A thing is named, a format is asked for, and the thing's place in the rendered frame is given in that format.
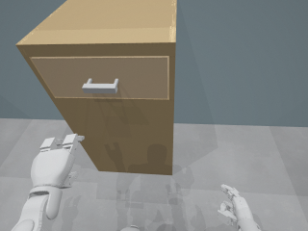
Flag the right robot hand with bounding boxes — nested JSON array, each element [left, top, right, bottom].
[[218, 184, 254, 229]]

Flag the drawer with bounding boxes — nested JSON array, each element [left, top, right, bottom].
[[31, 56, 169, 99]]

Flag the handle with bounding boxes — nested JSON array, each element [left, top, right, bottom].
[[82, 78, 118, 94]]

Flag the cabinet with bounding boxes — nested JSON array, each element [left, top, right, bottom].
[[16, 0, 177, 175]]

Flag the robot right forearm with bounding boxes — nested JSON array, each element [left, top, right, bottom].
[[236, 218, 261, 231]]

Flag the left robot hand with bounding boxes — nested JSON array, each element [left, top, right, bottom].
[[31, 133, 85, 189]]

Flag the robot left forearm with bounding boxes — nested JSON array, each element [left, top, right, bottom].
[[12, 185, 63, 231]]

